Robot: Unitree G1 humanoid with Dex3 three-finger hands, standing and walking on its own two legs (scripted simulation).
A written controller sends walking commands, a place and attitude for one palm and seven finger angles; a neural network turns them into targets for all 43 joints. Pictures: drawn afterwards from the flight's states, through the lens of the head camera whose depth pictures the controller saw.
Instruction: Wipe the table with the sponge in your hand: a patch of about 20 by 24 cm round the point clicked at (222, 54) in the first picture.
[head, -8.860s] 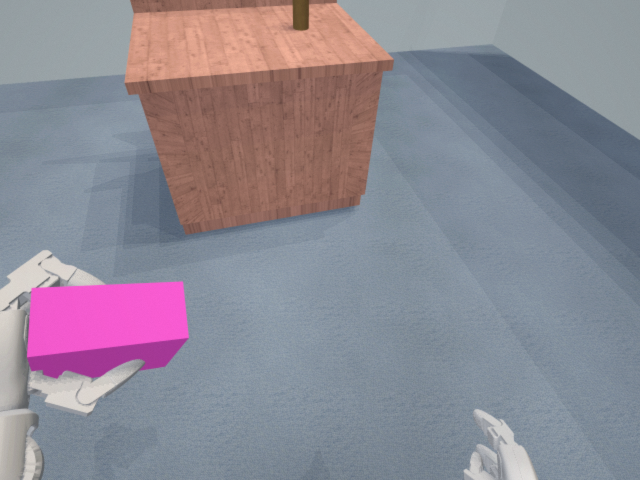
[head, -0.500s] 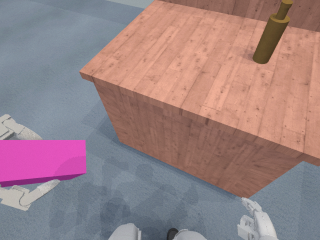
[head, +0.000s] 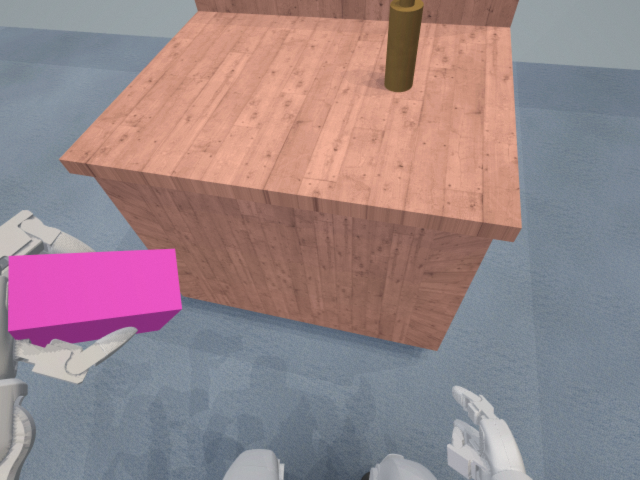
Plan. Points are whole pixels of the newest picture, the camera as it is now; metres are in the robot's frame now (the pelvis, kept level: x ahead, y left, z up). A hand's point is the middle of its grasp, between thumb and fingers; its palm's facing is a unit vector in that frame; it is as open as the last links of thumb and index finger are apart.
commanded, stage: turn to face it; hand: left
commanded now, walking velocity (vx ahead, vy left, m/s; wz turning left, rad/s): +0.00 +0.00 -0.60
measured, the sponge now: (122, 298) +0.24 +0.21 +0.16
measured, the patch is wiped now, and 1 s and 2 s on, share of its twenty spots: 0.00 0.00 0.00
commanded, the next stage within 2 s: take the last steps up to it in 0.86 s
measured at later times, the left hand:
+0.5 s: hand (175, 328) +0.20 +0.13 +0.19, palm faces +0.11 -0.89 -0.45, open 9.9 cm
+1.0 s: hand (302, 390) +0.17 +0.03 +0.20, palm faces -0.11 -0.84 -0.53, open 9.9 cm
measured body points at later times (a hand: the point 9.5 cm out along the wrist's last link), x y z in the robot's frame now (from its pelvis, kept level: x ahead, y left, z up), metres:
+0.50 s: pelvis -0.07 -0.03 +0.02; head -0.04 -0.04 +0.46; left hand +0.19 +0.18 +0.21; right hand +0.04 -0.32 -0.06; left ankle -0.05 +0.13 -0.71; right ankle +0.03 -0.07 -0.69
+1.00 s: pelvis -0.14 -0.07 +0.02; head -0.10 -0.09 +0.47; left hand +0.16 +0.07 +0.23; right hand -0.12 -0.38 -0.07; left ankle -0.09 +0.05 -0.71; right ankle -0.09 -0.17 -0.71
